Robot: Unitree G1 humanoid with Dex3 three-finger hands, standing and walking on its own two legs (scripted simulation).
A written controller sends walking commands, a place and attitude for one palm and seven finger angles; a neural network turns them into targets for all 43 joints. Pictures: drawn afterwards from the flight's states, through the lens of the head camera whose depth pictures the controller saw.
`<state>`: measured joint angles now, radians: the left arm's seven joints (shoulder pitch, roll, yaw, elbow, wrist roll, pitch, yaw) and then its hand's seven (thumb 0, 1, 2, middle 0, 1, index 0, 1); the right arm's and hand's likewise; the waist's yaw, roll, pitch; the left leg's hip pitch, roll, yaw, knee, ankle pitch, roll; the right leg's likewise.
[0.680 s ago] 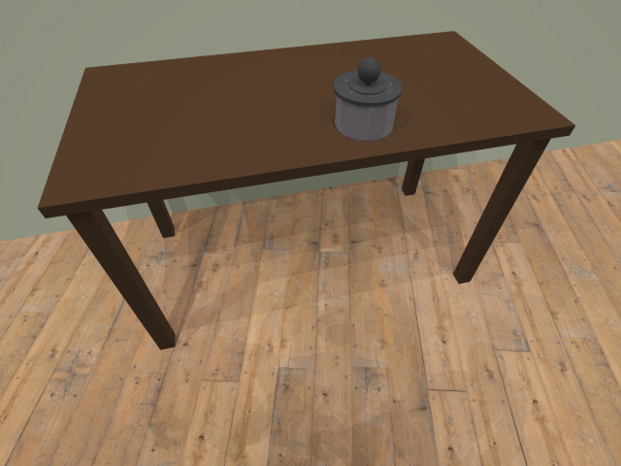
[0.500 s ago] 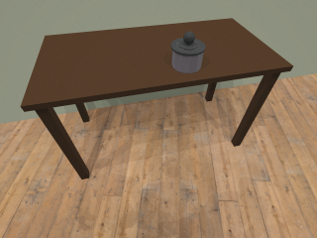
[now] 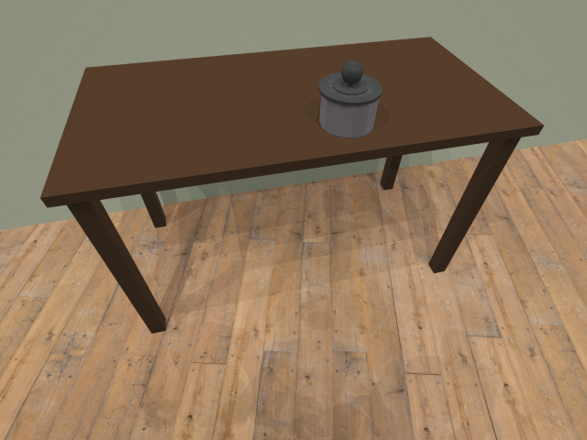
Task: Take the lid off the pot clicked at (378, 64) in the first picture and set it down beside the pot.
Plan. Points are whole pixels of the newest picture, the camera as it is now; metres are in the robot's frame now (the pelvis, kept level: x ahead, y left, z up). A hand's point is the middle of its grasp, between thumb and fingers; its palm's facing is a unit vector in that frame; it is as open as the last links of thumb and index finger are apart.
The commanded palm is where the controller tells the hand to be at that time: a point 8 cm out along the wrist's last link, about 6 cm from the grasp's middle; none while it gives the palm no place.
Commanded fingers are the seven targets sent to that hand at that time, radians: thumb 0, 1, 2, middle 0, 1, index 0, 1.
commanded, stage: walk to a spot facing it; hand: left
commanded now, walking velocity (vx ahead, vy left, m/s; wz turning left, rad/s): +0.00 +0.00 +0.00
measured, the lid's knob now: (352, 72) +0.89 -0.09 +0.09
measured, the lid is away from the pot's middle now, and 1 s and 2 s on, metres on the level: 0.00 0.00 0.00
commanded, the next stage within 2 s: none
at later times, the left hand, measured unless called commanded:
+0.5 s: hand out of the picture +0.03 +0.17 -0.17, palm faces -0.06 -0.96 -0.28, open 7.4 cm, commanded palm none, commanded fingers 0.00 0.90 0.90 -0.20 -0.30 -0.20 -0.30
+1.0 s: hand (197, 433) +0.17 +0.17 -0.16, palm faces -0.37 -0.89 -0.27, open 7.4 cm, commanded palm none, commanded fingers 0.00 0.90 0.90 -0.20 -0.30 -0.20 -0.30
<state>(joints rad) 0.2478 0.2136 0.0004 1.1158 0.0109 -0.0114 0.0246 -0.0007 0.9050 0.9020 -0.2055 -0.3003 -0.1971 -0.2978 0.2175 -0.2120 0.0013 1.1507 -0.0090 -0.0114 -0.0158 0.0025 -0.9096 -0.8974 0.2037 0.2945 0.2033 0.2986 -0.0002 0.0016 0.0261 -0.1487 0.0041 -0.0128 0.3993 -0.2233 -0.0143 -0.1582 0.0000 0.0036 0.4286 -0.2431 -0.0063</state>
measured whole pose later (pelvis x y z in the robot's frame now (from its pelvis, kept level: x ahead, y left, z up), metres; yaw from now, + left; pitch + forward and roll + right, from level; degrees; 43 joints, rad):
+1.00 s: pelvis -0.01 -0.01 -0.01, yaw -28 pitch +1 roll +0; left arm 0.21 0.29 0.10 0.86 0.01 0.06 -0.03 0.00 0.91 0.90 -0.20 -0.30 -0.19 -0.30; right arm 0.17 -0.21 -0.02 0.85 -0.03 0.02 -0.02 0.00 -0.91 -0.90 0.21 0.29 0.21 0.30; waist 0.04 -0.02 0.07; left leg -0.17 0.06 0.03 0.47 -0.31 -0.04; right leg -0.51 -0.02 0.00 0.95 -0.41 0.06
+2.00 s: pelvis +0.09 -0.24 -0.03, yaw -63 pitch -1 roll +0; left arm 0.09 0.20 0.05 0.91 0.01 -0.03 -0.02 0.00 0.91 0.90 -0.20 -0.30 -0.20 -0.30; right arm 0.40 -0.17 -0.05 1.05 -0.02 0.00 -0.01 0.01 -0.91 -0.90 0.20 0.29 0.20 0.30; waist -0.08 0.00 0.11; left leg -0.41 0.19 0.06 1.32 -0.37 -0.04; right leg -0.43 0.03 -0.13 0.65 -0.21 -0.10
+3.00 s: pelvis +0.20 -0.47 -0.01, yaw -53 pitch -2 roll +1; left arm 0.20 0.17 0.05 0.93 0.03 0.00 0.03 0.00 0.91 0.90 -0.21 -0.30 -0.20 -0.30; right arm 0.22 -0.20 -0.08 0.98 -0.02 0.06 0.02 0.01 -0.91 -0.90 0.20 0.29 0.20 0.30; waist -0.02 -0.01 0.06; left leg -0.45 0.06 0.10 0.91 -0.43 -0.05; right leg -0.20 -0.14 -0.24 0.56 -0.31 0.00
